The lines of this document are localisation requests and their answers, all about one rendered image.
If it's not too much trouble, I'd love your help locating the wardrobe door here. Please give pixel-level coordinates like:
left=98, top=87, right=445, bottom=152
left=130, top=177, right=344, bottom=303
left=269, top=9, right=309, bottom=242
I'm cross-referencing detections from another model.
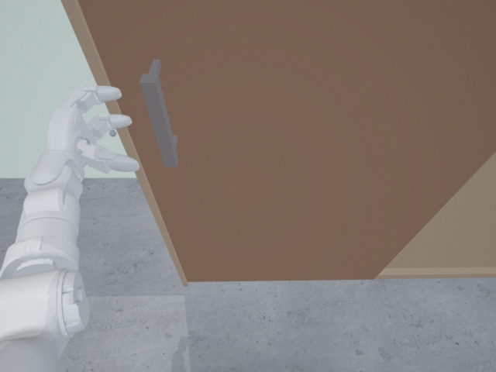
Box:
left=385, top=152, right=496, bottom=268
left=78, top=0, right=496, bottom=282

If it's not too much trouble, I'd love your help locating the left robot upper arm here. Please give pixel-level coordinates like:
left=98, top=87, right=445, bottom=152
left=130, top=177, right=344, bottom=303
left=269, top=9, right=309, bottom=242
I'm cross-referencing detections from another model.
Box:
left=0, top=268, right=90, bottom=372

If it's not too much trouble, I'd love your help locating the left robot forearm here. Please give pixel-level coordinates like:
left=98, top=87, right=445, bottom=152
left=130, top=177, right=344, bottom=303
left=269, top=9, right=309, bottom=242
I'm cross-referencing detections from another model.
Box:
left=0, top=150, right=84, bottom=280

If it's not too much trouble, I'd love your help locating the handle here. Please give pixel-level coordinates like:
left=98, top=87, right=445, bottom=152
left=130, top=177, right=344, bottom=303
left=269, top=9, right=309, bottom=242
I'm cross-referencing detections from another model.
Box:
left=139, top=60, right=178, bottom=167

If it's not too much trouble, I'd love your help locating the left robot hand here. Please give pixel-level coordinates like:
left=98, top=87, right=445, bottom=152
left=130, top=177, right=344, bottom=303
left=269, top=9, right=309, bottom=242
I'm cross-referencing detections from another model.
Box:
left=46, top=84, right=140, bottom=174

